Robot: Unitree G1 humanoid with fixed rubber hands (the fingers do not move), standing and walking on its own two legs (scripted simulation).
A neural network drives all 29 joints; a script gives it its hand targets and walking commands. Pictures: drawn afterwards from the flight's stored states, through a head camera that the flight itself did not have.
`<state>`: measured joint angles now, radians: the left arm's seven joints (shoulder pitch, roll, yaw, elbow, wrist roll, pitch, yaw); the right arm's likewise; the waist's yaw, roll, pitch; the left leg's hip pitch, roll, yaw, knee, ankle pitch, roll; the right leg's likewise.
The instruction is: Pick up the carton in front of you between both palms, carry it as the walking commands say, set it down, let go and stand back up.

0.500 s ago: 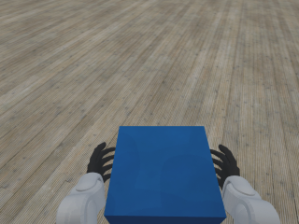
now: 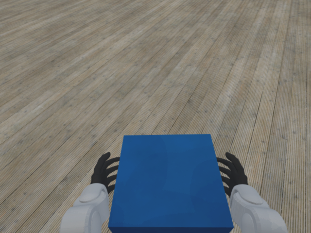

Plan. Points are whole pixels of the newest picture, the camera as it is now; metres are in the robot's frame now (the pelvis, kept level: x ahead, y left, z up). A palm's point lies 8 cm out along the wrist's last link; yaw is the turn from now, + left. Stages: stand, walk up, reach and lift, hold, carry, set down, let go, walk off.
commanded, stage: carry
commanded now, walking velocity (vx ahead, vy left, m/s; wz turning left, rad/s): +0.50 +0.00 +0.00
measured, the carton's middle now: (167, 197) +0.23 +0.01 -0.01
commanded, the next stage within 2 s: none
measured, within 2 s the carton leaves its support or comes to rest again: neither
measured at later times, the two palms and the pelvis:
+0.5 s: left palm (115, 86) +0.57 +0.19 +0.08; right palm (204, 87) +0.54 -0.11 +0.09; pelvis +0.33 +0.05 +0.00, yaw -3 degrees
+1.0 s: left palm (141, 46) +0.88 +0.13 +0.07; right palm (206, 45) +0.89 -0.17 +0.06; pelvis +0.66 -0.02 +0.00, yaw +0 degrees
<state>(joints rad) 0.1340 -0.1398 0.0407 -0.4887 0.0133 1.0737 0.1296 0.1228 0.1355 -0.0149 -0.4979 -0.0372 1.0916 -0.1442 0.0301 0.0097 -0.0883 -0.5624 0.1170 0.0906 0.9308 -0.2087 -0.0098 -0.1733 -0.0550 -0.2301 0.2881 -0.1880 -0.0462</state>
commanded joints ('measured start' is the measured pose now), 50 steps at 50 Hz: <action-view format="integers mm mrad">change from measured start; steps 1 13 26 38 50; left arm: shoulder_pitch -311 -308 -332 -299 -307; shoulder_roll -707 -497 -682 -585 -741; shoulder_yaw -586 -537 -577 -522 -604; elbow -127 -240 -186 -150 -140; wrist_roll -186 -171 -141 -154 -188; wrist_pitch -21 69 39 68 -24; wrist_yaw -73 26 -1 2 -84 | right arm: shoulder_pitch -287 -274 -320 -325 -277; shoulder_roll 760 511 636 588 789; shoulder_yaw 565 487 542 528 580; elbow -99 -156 -187 -165 -106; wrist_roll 137 196 232 190 145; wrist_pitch -37 39 13 46 -43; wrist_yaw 37 -11 56 9 55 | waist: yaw -18 -64 -43 7 -19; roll -140 263 127 -80 -131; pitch -119 -252 -108 -204 -146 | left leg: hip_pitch -62 788 610 331 -59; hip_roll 5 244 151 11 7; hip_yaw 31 -410 -16 162 10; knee -185 -635 -832 -74 -89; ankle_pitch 85 -176 156 333 48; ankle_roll -16 179 126 7 -9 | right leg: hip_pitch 190 -303 -479 258 214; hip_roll -220 4 -69 -144 -231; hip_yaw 159 8 103 255 202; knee -171 750 481 72 -169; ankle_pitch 116 94 98 -141 151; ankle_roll -70 89 77 -19 -87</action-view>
